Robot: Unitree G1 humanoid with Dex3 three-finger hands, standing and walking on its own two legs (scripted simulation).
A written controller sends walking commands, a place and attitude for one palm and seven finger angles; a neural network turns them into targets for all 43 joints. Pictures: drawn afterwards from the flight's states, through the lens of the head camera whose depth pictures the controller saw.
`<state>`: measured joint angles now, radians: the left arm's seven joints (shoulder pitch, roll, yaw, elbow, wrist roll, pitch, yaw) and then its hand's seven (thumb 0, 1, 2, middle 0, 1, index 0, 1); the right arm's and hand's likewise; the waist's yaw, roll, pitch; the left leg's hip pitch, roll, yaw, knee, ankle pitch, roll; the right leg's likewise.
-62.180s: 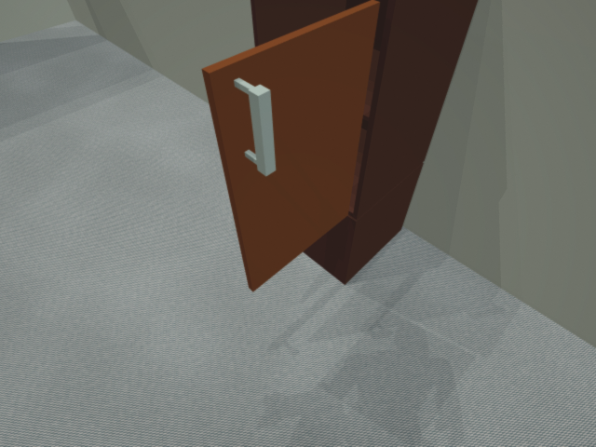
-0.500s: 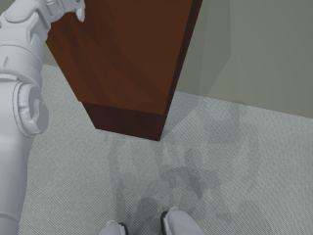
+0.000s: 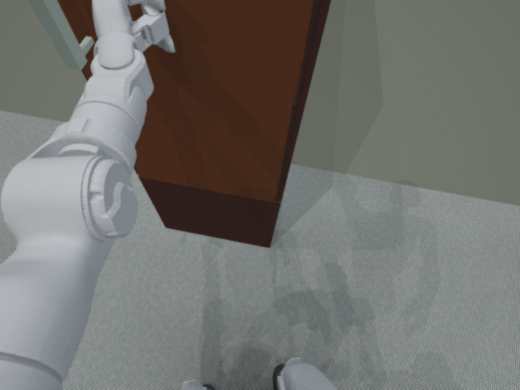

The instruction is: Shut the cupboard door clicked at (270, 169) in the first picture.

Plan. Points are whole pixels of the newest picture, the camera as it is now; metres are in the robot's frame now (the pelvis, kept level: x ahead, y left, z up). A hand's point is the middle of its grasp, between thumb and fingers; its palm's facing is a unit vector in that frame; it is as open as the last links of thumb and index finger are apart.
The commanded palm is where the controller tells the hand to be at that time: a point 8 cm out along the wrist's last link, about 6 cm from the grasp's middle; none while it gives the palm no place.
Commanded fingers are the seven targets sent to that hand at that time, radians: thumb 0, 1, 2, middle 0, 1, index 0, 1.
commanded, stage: pull the fist back off the door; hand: left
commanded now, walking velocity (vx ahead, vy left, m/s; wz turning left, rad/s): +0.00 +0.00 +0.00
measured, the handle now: (60, 9) +0.64 +0.17 +0.18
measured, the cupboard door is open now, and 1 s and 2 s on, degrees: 0 0 0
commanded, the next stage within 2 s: draw the hand back to the body in 0.44 s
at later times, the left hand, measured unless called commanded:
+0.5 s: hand (171, 57) +0.52 +0.03 +0.18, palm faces +0.07 -1.00 -0.01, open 3.1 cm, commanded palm +0.50 +0.08 +0.19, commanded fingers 0.00 0.90 0.90 -1.30 -1.50 -1.30 -1.50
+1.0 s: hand (98, 130) +0.41 +0.11 +0.19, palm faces +0.09 -1.00 -0.01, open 3.1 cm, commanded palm +0.36 +0.15 +0.19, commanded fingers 0.00 0.90 0.90 -1.22 -1.41 -1.22 -1.41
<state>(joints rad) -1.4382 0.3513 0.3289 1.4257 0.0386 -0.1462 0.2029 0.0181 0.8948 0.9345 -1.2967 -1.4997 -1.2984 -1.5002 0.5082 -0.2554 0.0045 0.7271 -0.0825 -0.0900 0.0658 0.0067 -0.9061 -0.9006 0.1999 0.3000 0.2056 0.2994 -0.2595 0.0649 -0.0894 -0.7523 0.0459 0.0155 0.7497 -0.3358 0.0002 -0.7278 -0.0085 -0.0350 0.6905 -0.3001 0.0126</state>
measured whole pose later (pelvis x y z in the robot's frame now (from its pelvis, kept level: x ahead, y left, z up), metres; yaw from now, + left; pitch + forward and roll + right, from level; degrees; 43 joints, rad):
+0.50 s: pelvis +0.02 -0.01 +0.01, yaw +0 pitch +10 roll +0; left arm -1.06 0.11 0.21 1.08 -0.03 -0.12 0.23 0.02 0.90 0.90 -1.30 -1.50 -1.30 -1.50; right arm 0.35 -0.26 -0.03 0.71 -0.02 -0.07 0.02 0.01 -0.91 -0.90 0.20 0.30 0.20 0.30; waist -0.12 0.05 -0.09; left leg -0.49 0.04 0.02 0.64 -0.34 -0.02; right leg -0.48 -0.01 -0.03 0.63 -0.32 0.00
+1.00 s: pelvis +0.01 -0.02 +0.02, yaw +0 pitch +2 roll +0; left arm -0.51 0.15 0.15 0.45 -0.14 0.02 0.05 0.02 0.90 0.90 -1.30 -1.50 -1.30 -1.50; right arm 0.31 -0.25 -0.01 0.69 0.05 -0.06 -0.05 0.02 -0.91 -0.90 0.20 0.30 0.20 0.30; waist -0.01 0.06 -0.06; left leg -0.27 0.05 0.03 0.54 -0.29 -0.02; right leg -0.28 0.00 -0.02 0.54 -0.29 -0.01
